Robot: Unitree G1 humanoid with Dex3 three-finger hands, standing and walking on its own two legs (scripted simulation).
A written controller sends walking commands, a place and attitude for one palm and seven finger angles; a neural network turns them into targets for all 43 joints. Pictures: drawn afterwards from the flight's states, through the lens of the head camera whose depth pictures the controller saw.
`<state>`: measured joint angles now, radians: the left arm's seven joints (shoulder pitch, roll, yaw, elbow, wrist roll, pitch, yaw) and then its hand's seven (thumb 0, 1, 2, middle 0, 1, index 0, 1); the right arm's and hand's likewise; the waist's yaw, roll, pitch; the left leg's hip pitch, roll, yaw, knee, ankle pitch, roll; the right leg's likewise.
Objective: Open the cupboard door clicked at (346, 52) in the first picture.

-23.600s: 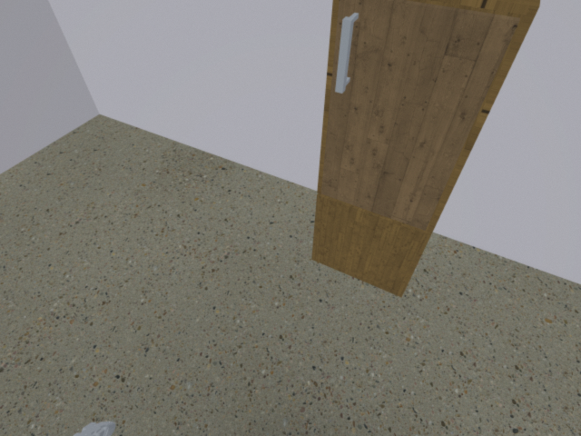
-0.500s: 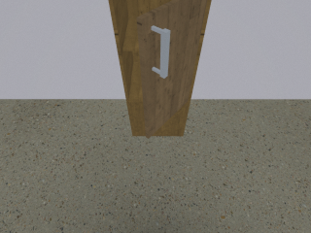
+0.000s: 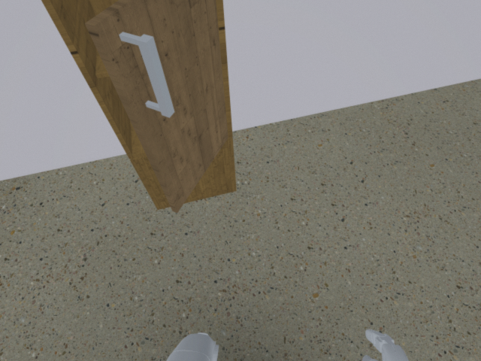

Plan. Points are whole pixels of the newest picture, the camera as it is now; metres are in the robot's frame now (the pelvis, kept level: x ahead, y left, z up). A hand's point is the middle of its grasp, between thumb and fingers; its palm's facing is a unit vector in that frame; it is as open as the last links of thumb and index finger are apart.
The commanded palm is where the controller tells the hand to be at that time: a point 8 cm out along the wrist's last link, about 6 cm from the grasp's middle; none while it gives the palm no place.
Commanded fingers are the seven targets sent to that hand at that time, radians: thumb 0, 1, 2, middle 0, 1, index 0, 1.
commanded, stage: walk to a spot facing it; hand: left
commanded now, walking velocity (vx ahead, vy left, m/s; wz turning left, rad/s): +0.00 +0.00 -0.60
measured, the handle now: (149, 77) +0.55 +0.22 +0.13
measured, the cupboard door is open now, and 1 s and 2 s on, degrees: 49 49 49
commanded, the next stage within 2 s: none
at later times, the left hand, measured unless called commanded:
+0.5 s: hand (150, 317) +0.19 +0.21 -0.16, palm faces -0.31 -0.92 -0.25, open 7.4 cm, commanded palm none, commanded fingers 0.00 0.90 0.90 -0.20 -0.30 -0.20 -0.30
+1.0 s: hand (204, 289) +0.26 +0.11 -0.17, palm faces -0.60 -0.79 -0.16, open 7.4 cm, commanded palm none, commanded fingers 0.00 0.90 0.90 -0.20 -0.30 -0.20 -0.30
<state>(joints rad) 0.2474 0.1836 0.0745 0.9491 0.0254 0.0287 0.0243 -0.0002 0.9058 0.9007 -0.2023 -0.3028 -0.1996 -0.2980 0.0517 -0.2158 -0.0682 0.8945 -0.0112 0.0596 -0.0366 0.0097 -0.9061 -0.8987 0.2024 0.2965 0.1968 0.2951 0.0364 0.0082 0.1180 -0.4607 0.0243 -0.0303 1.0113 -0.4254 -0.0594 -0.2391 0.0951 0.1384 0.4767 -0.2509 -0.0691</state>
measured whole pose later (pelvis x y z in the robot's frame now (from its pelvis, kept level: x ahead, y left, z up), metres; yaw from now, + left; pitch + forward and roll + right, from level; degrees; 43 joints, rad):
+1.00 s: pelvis +0.07 +0.01 +0.00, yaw -38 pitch +1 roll -2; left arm 0.16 0.22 0.09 0.92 0.04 0.06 -0.05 0.00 0.91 0.90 -0.20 -0.30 -0.20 -0.30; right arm 0.31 -0.17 -0.02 0.90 -0.04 -0.03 -0.03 0.01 -0.90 -0.90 0.21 0.30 0.20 0.30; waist -0.01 -0.02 0.07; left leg -0.21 0.10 0.12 0.50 -0.31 -0.01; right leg -0.52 -0.01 -0.03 1.08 -0.39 0.01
